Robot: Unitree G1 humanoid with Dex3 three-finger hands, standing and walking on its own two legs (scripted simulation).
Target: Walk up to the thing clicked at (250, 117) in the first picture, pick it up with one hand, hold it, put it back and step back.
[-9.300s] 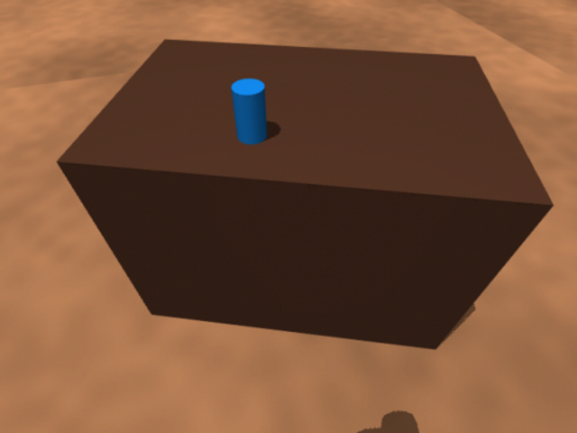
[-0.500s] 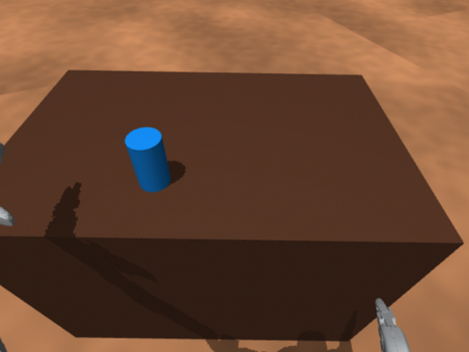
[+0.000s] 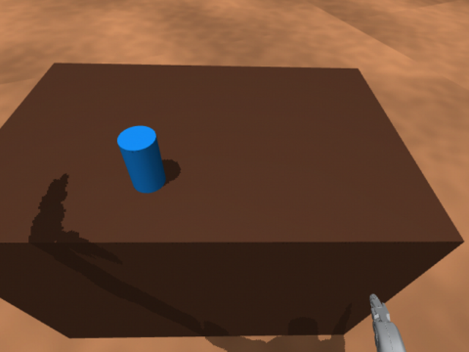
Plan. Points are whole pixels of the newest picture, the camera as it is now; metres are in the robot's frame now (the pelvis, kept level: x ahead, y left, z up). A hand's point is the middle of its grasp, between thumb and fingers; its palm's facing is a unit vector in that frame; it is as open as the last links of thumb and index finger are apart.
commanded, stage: go down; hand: left
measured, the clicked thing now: (143, 160) +0.49 +0.19 +0.04
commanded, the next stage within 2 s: approach in 1.20 s
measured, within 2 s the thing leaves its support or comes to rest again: neither
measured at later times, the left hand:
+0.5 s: hand out of the picture +0.37 +0.38 +0.18, palm faces +0.19 -0.98 -0.01, open 17.6 cm
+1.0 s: hand out of the picture +0.38 +0.38 +0.17, palm faces +0.19 -0.98 -0.01, open 17.5 cm
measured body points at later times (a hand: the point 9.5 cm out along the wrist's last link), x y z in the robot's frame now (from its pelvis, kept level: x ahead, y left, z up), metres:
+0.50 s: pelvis +0.00 +0.00 +0.00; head +0.03 +0.02 +0.45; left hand +0.35 +0.43 +0.18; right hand +0.15 -0.26 -0.08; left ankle +0.00 +0.12 -0.74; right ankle -0.03 -0.14 -0.74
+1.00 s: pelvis +0.00 +0.01 -0.01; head +0.03 +0.03 +0.44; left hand +0.36 +0.44 +0.17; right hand +0.15 -0.25 -0.08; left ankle +0.00 +0.12 -0.74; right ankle -0.03 -0.14 -0.74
